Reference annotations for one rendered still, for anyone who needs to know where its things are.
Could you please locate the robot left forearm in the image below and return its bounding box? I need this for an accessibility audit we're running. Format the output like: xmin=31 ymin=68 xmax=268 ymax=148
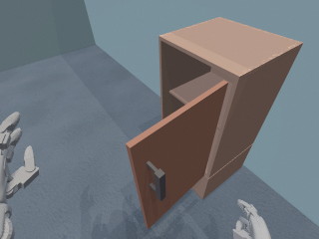
xmin=0 ymin=203 xmax=15 ymax=239

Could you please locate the handle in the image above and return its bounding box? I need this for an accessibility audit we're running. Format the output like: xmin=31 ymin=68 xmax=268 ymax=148
xmin=147 ymin=161 xmax=166 ymax=201

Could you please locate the robot right hand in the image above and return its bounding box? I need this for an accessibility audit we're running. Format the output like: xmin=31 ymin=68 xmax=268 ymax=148
xmin=232 ymin=199 xmax=271 ymax=239

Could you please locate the robot left hand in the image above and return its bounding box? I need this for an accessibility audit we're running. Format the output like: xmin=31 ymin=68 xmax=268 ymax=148
xmin=0 ymin=112 xmax=39 ymax=204

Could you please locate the cupboard door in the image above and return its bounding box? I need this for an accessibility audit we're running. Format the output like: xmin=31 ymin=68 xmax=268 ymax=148
xmin=126 ymin=80 xmax=228 ymax=229

